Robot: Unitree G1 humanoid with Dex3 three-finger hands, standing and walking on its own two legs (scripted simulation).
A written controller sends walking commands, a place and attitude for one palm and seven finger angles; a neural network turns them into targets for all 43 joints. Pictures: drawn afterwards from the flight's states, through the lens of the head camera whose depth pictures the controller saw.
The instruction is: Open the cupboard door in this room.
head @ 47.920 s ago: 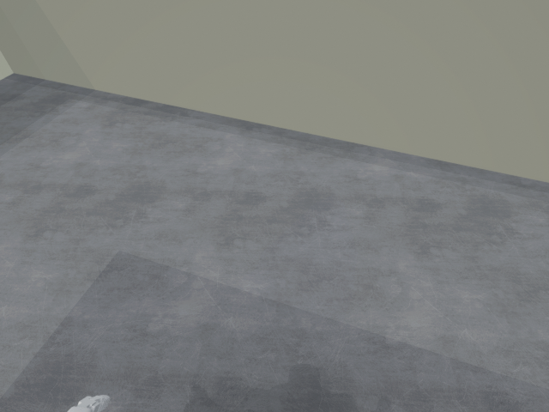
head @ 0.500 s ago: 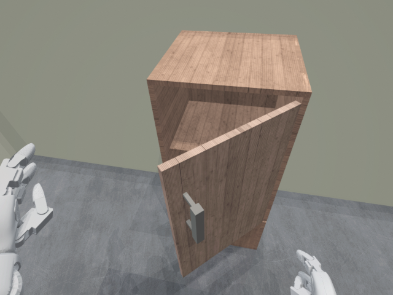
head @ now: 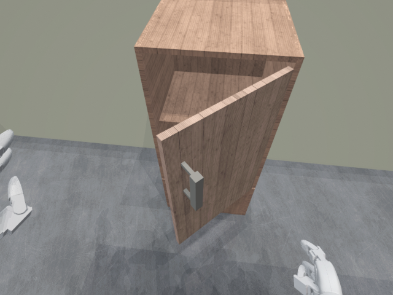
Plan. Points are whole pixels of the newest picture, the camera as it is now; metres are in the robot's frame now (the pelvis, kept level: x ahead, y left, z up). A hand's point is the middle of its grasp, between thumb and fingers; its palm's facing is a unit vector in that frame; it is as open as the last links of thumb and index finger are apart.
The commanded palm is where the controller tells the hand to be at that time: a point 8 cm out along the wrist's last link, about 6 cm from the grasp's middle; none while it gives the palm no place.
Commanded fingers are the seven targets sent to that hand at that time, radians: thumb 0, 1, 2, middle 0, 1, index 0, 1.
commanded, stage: step back with the hand held close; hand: left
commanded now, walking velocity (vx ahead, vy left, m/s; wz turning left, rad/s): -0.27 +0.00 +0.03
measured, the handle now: (191, 186) +0.36 +0.04 -0.02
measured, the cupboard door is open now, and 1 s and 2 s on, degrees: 44 44 44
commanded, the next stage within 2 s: stop stepping back and stand still in 0.82 s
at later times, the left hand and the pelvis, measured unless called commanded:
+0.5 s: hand out of the picture +0.13 +0.28 +0.16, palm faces +0.49 -0.70 -0.52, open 7.4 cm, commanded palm +0.06 +0.31 +0.18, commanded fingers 0.00 0.90 0.90 -0.20 -0.30 -0.20 -0.30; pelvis -0.06 +0.00 -0.02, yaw +4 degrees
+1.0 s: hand out of the picture +0.05 +0.25 +0.16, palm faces +0.40 -0.81 -0.43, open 7.4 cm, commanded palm -0.02 +0.29 +0.18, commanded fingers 0.00 0.90 0.90 -0.20 -0.30 -0.20 -0.30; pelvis -0.17 -0.01 -0.01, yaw -2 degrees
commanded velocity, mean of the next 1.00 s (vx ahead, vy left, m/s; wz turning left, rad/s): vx -0.30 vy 0.01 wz -0.03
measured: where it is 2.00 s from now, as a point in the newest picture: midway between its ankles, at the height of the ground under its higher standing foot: outside the picture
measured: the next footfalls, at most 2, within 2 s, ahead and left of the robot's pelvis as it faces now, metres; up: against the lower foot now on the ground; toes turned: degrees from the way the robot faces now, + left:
right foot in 0.98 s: -0.23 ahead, -0.13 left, +0.00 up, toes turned +1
left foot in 1.08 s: +0.01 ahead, +0.09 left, +0.00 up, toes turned -1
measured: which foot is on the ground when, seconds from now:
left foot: down 0.00-1.00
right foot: down 0.00-0.66, up 0.68-0.96, down 0.98-1.00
